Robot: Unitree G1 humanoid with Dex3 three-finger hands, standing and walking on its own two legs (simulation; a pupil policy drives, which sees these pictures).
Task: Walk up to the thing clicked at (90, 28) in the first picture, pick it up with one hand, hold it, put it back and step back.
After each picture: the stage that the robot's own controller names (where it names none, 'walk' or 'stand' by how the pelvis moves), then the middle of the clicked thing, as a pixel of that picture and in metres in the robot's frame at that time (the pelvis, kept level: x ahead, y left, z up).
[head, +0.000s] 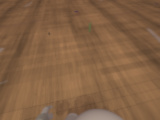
stand; (89, 27) +2.30 +0.08 -0.66
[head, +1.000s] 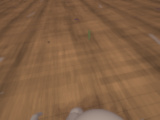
walk; (89, 34) +2.16 +0.23 -0.65
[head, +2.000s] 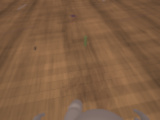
walk; (85, 41) +1.54 +0.26 -0.65
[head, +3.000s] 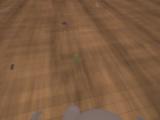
walk; (76, 59) +1.00 +0.27 -0.63
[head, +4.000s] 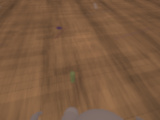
walk; (72, 77) +0.63 +0.22 -0.64
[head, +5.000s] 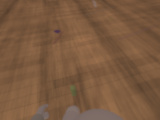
stand; (73, 90) +0.41 +0.20 -0.63
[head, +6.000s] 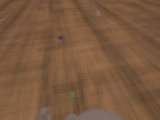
stand; (73, 97) +0.38 +0.20 -0.66
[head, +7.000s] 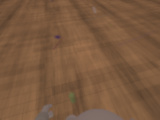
stand; (72, 98) +0.36 +0.20 -0.66
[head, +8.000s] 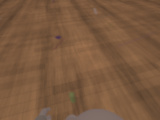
stand; (72, 97) +0.37 +0.21 -0.66
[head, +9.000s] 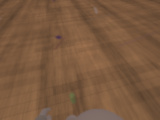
stand; (72, 98) +0.35 +0.21 -0.66
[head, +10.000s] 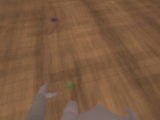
go down; (70, 86) +0.38 +0.20 -0.60
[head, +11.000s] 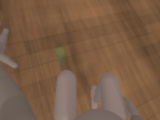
go down; (61, 56) +0.45 +0.22 -0.24
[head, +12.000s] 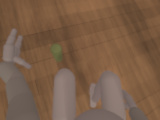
close in; (57, 54) +0.45 +0.23 -0.22
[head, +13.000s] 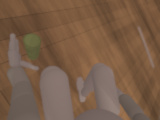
close; (32, 49) +0.43 +0.27 -0.16
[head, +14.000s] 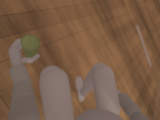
lift; (31, 50) +0.42 +0.27 -0.16
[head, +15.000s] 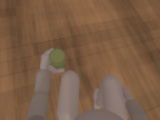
lift; (58, 62) +0.34 +0.23 -0.02
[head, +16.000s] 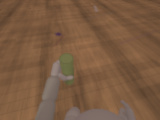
hold; (68, 71) +0.31 +0.15 +0.09
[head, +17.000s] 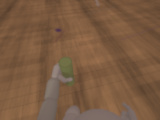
hold; (68, 73) +0.31 +0.16 +0.04
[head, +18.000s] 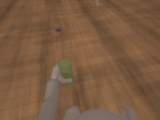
hold; (67, 74) +0.31 +0.16 +0.04
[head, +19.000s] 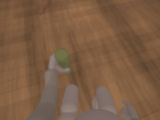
crouch; (64, 63) +0.38 +0.17 -0.02
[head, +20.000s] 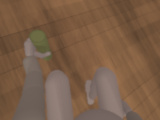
lower; (43, 48) +0.46 +0.24 -0.11
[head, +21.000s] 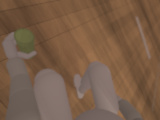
lower; (26, 47) +0.44 +0.26 -0.17
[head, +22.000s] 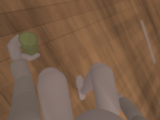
lower; (30, 49) +0.43 +0.26 -0.16
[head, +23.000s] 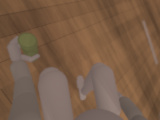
lower; (30, 50) +0.42 +0.27 -0.16
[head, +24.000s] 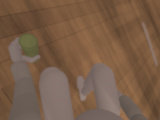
rest; (31, 51) +0.41 +0.27 -0.16
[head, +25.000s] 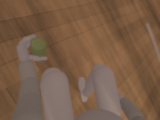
open; (39, 52) +0.42 +0.24 -0.17
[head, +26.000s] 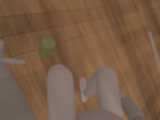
stand; (46, 49) +0.42 +0.23 -0.18
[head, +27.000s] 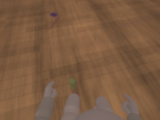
stand; (73, 83) +0.39 +0.17 -0.52
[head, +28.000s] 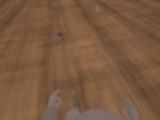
stand; (74, 96) +0.38 +0.17 -0.60
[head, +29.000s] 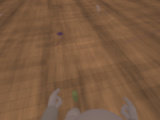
stand; (75, 96) +0.37 +0.16 -0.60
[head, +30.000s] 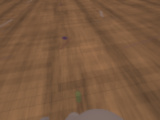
stand; (78, 97) +0.40 +0.15 -0.65
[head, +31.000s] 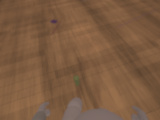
walk; (76, 81) +0.46 +0.17 -0.62
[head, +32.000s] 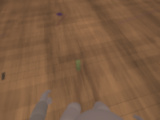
walk; (78, 65) +0.70 +0.17 -0.62
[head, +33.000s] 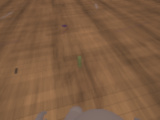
stand; (79, 61) +0.98 +0.24 -0.64
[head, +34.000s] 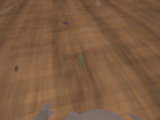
stand; (80, 61) +0.98 +0.19 -0.65
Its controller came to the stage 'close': yes
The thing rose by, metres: 0.68
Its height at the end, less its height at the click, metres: +0.00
